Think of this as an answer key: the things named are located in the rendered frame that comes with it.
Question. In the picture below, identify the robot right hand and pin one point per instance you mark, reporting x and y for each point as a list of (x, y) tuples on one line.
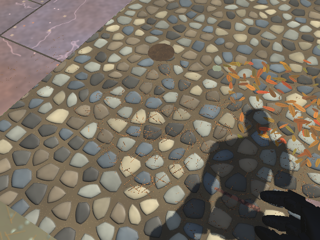
[(307, 228)]

